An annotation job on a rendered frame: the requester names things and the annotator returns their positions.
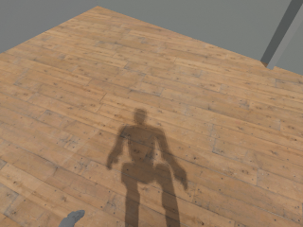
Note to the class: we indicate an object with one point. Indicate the panel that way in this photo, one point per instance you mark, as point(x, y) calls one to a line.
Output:
point(286, 39)

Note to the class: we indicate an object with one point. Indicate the left robot hand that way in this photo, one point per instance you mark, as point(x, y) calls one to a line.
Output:
point(72, 218)

